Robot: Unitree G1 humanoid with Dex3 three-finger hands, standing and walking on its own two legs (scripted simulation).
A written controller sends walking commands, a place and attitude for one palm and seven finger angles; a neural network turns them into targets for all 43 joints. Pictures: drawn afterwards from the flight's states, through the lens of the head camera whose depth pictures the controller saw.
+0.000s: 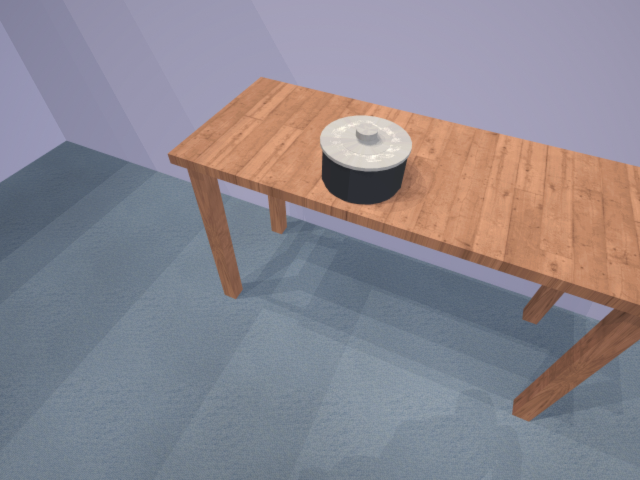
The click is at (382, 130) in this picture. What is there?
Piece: lid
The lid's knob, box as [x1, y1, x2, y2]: [356, 123, 377, 141]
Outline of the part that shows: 357,126 356,136 359,139 368,141 376,137 377,128 374,125 369,123 362,123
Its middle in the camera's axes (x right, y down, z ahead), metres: +0.10 -0.23 +0.84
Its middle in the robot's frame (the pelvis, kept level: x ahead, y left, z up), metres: +0.79 -0.05 +0.01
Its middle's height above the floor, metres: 0.78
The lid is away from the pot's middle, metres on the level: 0.00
